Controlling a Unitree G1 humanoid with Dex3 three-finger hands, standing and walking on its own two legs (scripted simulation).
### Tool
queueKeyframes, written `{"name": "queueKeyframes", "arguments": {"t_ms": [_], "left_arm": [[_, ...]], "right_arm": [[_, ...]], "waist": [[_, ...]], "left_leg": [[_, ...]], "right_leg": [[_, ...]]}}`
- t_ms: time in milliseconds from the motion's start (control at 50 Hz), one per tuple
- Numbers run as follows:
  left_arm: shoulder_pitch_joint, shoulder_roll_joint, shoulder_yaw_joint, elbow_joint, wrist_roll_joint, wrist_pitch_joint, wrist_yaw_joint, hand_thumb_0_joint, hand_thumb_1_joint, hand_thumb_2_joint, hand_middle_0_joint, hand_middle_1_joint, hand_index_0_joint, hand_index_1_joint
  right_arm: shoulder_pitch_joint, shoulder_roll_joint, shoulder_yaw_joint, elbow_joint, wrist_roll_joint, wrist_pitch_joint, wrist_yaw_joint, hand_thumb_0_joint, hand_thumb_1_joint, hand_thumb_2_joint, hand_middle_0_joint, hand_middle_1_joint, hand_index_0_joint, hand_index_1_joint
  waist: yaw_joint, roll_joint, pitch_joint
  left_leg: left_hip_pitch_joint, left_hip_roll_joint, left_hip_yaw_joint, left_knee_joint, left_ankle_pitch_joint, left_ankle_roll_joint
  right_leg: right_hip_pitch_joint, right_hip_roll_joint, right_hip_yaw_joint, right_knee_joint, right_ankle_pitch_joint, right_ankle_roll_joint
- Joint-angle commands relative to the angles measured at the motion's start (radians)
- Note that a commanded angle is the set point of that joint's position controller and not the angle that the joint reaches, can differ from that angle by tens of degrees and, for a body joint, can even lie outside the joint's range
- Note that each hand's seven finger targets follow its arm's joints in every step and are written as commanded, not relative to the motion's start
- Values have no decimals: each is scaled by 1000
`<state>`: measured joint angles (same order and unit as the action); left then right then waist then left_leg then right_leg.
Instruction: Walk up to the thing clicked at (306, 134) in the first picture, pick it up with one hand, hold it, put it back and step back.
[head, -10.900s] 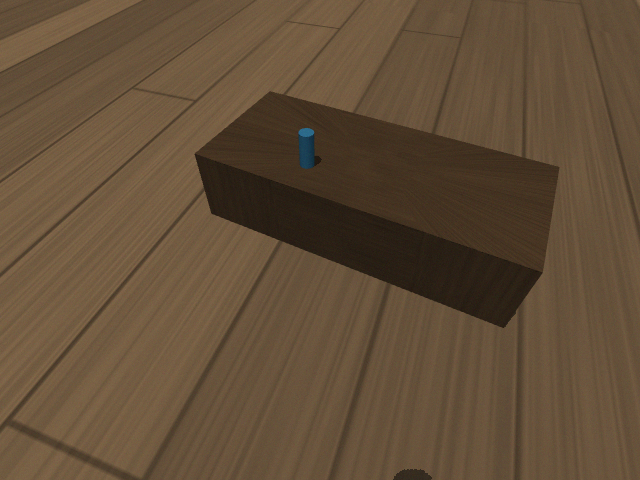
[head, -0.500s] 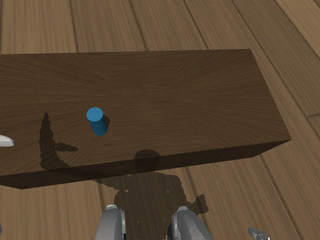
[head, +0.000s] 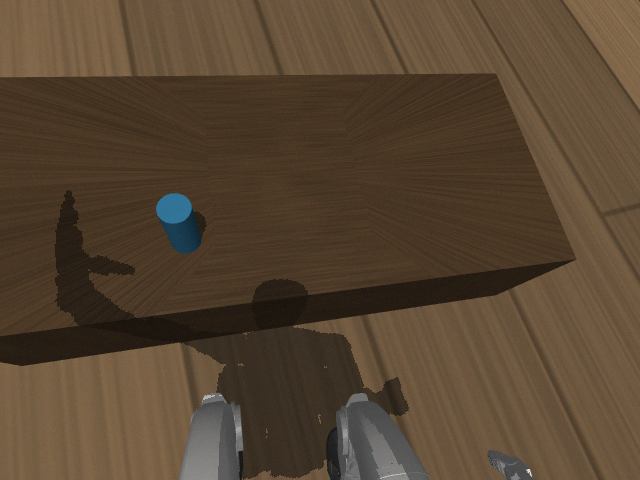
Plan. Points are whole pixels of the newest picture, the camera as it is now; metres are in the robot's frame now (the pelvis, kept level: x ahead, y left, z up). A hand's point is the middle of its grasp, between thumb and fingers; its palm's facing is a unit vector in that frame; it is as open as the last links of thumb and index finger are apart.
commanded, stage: go down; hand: left
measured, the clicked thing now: (180, 225) +0.53 +0.19 -0.26
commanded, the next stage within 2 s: none
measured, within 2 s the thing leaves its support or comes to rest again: neither
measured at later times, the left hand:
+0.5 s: hand out of the picture +0.46 +0.37 +0.03, palm faces +0.18 -0.98 -0.04, open 17.1 cm
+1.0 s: hand out of the picture +0.47 +0.38 +0.04, palm faces +0.18 -0.98 -0.03, open 17.0 cm
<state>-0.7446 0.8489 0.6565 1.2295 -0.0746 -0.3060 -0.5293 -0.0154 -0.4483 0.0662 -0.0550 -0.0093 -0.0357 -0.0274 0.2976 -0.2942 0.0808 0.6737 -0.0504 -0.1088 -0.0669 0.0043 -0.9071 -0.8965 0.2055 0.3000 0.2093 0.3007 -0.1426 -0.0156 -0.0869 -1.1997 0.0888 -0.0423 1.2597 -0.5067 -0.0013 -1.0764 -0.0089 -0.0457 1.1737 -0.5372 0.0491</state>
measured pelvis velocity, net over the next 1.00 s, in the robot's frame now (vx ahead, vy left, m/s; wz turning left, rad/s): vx -0.01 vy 0.00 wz -0.01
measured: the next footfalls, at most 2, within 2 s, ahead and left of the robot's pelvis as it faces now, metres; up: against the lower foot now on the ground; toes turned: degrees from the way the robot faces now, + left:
none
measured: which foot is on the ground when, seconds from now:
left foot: down 0.00-1.00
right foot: down 0.00-1.00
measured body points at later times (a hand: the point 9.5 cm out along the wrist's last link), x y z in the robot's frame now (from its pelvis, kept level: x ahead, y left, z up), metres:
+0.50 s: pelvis +0.00 +0.00 -0.01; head +0.18 +0.06 +0.40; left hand +0.44 +0.42 +0.03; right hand +0.05 -0.27 -0.11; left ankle +0.04 +0.11 -0.63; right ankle +0.01 -0.16 -0.63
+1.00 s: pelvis -0.01 +0.00 -0.02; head +0.18 +0.06 +0.38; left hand +0.45 +0.43 +0.04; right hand +0.04 -0.27 -0.11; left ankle +0.04 +0.11 -0.63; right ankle +0.01 -0.16 -0.63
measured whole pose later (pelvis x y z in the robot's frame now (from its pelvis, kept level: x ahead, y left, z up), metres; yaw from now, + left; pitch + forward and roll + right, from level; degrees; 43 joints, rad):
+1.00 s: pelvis -0.01 +0.00 -0.02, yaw -1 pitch +28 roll -7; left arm -0.90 0.99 0.70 1.26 -0.08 -0.30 -0.58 -0.02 -0.42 0.10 -0.05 -0.04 -0.03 -0.06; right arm 0.30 -0.29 0.12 0.65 -0.05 -0.09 -0.06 0.00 -0.90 -0.89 0.21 0.30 0.21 0.30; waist -0.18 -0.01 -0.08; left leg -1.33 0.09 -0.07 1.35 -0.53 0.00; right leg -1.19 0.00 -0.06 1.25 -0.56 0.05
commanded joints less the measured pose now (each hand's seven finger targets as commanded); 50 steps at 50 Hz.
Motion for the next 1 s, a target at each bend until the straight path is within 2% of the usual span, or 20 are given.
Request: {"name": "queueKeyframes", "arguments": {"t_ms": [0,20,40,80,160,200,260,340,420,500,520,560,720,740,760,800,860,900,920,980], "left_arm": [[-295,393,54,-204,-25,-61,-3,0,-460,73,-53,-16,-30,-33],[-331,434,70,-248,-23,-68,2,0,-445,80,-50,-20,-27,-38],[-302,410,66,-187,-21,-62,2,0,-443,82,-49,-14,-23,-34],[-320,414,72,-205,-24,-65,2,0,-463,77,-51,-25,-29,-41],[-319,427,64,-205,-21,-62,-7,0,-431,81,-51,-28,-30,-42],[-329,424,65,-186,-24,-59,-9,0,-464,80,-51,-31,-30,-46],[-352,436,63,-198,-22,-63,-10,0,-448,84,-49,-33,-28,-48],[-355,456,67,-190,-22,-61,-15,0,-438,83,-48,-33,-29,-46],[-387,454,64,-194,-25,-57,-22,0,-435,89,-47,-35,-26,-50],[-390,475,72,-202,-22,-59,-24,0,-434,90,-50,-38,-28,-53],[-377,456,66,-170,-22,-52,-28,0,-449,92,-49,-40,-28,-55],[-406,480,72,-204,-23,-58,-26,0,-431,99,-47,-42,-26,-57],[-433,495,70,-194,-23,-56,-35,0,-427,90,-48,-47,-31,-58],[-417,480,71,-154,-28,-53,-37,0,-434,100,-41,-45,-24,-56],[-427,502,80,-181,-28,-56,-38,0,-435,99,-41,-45,-24,-57],[-450,516,76,-194,-26,-57,-43,0,-417,98,-42,-40,-23,-53],[-436,516,83,-164,-27,-52,-46,0,-416,102,-41,-49,-24,-60],[-451,527,85,-172,-25,-53,-46,0,-425,101,-41,-49,-24,-60],[-447,546,97,-181,-29,-56,-47,0,-422,107,-37,-46,-19,-60],[-446,528,81,-163,-27,-48,-56,0,-412,99,-45,-45,-27,-58]], "right_arm": [[175,-216,-76,-39,-3,-15,-17,0,-907,-902,200,300,200,300],[177,-216,-77,-46,-2,-13,-15,0,-908,-903,200,300,200,300],[177,-215,-76,-43,0,-11,-17,0,-910,-903,200,300,200,300],[172,-212,-75,-50,-1,-11,-15,0,-909,-903,200,300,200,300],[182,-216,-69,-47,-1,-8,-15,0,-905,-901,200,300,200,300],[183,-217,-70,-47,2,-8,-16,0,-907,-902,200,300,200,300],[180,-218,-70,-48,1,-9,-13,0,-905,-901,200,300,200,300],[192,-213,-62,-46,1,-7,-12,0,-904,-901,200,300,200,300],[190,-221,-64,-47,2,-6,-12,0,-906,-902,200,300,200,300],[188,-217,-58,-48,-1,-4,-10,0,-905,-901,200,300,200,300],[195,-222,-61,-42,0,-5,-12,0,-906,-902,200,300,200,300],[194,-218,-55,-46,-2,-3,-8,0,-904,-901,200,300,200,300],[188,-221,-54,-52,0,1,-12,0,-903,-900,201,300,200,300],[189,-224,-52,-50,2,-1,-12,0,-898,-900,200,300,200,300],[192,-222,-49,-47,0,-1,-11,0,-899,-900,200,300,200,300],[189,-222,-48,-51,0,-1,-12,0,-902,-901,200,300,200,300],[184,-222,-46,-53,3,1,-13,0,-899,-900,200,300,200,300],[196,-222,-46,-50,1,2,-13,0,-900,-900,200,300,200,300],[188,-220,-42,-55,2,3,-13,0,-898,-901,200,300,200,300],[192,-225,-42,-53,0,0,-15,0,-901,-900,200,300,200,300]], "waist": [[32,290,-507],[38,291,-524],[24,252,-509],[23,252,-493],[25,275,-528],[14,248,-508],[16,280,-508],[12,270,-516],[4,277,-520],[13,295,-547],[-3,290,-543],[9,310,-537],[-1,311,-535],[-13,279,-529],[-1,302,-535],[-3,315,-559],[-4,304,-524],[-9,296,-546],[1,294,-550],[-11,312,-560]], "left_leg": [[592,-15,-56,-133,466,-3],[570,-21,-47,-134,425,3],[557,-20,-50,-135,394,5],[507,-25,-43,-135,331,9],[548,-21,-47,-114,422,7],[528,-21,-48,-112,383,10],[533,-17,-59,-117,356,4],[500,-24,-46,-97,376,11],[521,-20,-59,-96,382,6],[533,-21,-58,-82,424,6],[556,-15,-68,-78,461,2],[536,-18,-66,-80,448,2],[529,-17,-68,-83,375,3],[519,-15,-73,-77,390,4],[516,-17,-70,-71,405,3],[541,-16,-71,-67,424,4],[505,-17,-73,-75,357,3],[486,-22,-64,-64,375,8],[481,-21,-65,-68,369,8],[526,-17,-70,-54,441,5]], "right_leg": [[8,33,-22,-104,277,-76],[35,31,-14,-110,270,-77],[28,34,-17,-113,257,-75],[43,33,-11,-115,238,-75],[30,33,-14,-99,284,-75],[21,36,-13,-105,263,-73],[-19,35,-17,-90,224,-78],[25,34,-10,-94,263,-75],[-19,37,-17,-84,248,-76],[-16,35,-16,-76,271,-76],[-39,38,-26,-68,282,-76],[-32,34,-20,-66,275,-78],[-52,38,-18,-70,229,-78],[-56,39,-24,-64,244,-76],[-54,37,-22,-60,252,-77],[-60,38,-19,-61,255,-77],[-68,40,-20,-60,215,-78],[-32,38,-17,-63,249,-76],[-26,39,-16,-57,244,-76],[-55,40,-22,-56,274,-76]]}}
